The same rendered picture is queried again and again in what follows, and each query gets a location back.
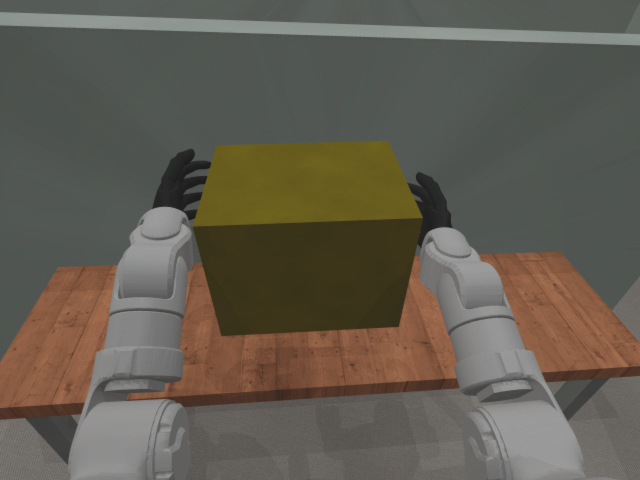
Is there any robot right hand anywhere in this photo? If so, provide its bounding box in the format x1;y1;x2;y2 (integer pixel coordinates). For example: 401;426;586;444
407;172;452;248

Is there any robot left hand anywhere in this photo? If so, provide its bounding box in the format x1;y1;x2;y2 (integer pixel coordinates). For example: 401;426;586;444
152;149;211;220

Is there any robot left forearm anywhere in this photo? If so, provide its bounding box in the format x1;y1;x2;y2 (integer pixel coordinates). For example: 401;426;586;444
68;207;194;480

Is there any robot right forearm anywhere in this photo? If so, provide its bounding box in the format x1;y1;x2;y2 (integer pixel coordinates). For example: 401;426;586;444
419;227;585;474

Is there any robot left upper arm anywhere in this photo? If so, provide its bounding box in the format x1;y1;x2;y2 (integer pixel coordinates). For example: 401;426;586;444
70;399;191;480

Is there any robot right upper arm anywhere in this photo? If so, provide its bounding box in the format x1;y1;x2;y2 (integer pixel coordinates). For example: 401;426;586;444
462;400;617;480

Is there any carton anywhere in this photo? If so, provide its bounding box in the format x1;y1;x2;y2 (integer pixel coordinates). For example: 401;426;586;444
193;141;423;336

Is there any table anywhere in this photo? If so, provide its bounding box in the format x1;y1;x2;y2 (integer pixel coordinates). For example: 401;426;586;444
0;252;640;465

